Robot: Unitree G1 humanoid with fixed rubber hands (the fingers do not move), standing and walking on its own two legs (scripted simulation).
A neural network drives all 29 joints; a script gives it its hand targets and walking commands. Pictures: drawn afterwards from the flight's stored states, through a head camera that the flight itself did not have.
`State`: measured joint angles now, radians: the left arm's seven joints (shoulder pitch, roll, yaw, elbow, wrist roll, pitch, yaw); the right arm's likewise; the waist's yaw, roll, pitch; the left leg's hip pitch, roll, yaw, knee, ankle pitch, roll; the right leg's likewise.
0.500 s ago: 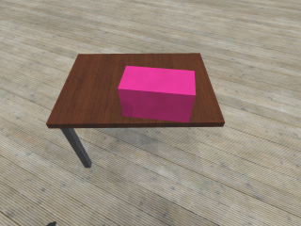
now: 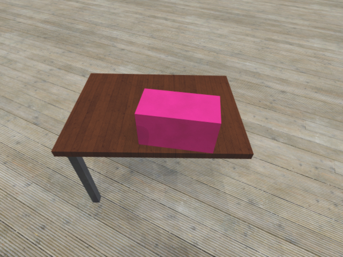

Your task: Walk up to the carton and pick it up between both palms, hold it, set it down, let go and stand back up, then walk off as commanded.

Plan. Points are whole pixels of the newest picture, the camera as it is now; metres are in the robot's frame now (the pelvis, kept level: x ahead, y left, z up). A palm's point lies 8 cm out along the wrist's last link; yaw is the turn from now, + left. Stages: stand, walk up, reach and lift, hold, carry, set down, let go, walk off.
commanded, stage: walk off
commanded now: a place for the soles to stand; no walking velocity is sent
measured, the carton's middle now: (178, 120) +0.68 -0.01 -0.13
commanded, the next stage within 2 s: stand in 0.68 s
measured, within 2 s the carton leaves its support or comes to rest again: neither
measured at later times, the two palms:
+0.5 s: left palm out of the picture +0.13 +0.27 -0.11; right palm out of the picture +0.11 -0.31 -0.11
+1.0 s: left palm out of the picture +0.09 +0.27 -0.11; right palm out of the picture +0.08 -0.30 -0.11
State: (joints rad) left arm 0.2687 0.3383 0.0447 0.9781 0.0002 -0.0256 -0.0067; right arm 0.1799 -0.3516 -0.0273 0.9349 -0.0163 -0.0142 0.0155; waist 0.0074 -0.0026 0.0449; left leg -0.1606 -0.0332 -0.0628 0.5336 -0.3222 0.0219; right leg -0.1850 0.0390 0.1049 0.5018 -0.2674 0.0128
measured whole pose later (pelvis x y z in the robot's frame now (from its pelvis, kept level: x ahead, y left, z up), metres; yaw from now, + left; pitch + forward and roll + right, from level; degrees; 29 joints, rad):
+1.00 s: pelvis +0.00 -0.01 +0.01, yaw +0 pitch -4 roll +0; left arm 0.08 0.32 0.00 1.07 0.00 -0.01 0.00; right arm 0.10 -0.34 -0.03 1.05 0.00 -0.01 0.00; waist 0.00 0.00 0.10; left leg -0.06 -0.03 -0.05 0.37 -0.23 0.01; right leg -0.12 0.03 0.12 0.40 -0.21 0.01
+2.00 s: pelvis -0.01 -0.02 +0.01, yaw +1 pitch -3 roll +0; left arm 0.07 0.33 -0.01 1.14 0.00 -0.02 0.00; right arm 0.10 -0.34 -0.01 1.11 0.00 -0.01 0.00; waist 0.00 0.01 0.07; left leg -0.09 -0.02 -0.08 0.32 -0.19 0.00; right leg -0.13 0.03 0.10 0.34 -0.16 0.00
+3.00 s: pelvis +0.00 -0.02 +0.01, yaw +1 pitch -3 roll +0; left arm 0.10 0.33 0.00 1.13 0.01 -0.02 0.00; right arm 0.12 -0.34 -0.01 1.12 0.00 -0.01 0.00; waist 0.01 0.01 0.07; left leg -0.05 -0.02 -0.08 0.30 -0.20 0.00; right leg -0.10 0.03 0.09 0.32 -0.18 0.00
